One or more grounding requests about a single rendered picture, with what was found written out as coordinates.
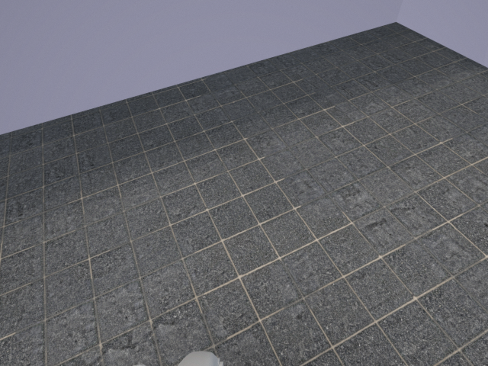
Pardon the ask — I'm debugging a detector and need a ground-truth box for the left robot thigh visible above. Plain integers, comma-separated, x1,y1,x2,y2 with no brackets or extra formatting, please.
178,351,223,366

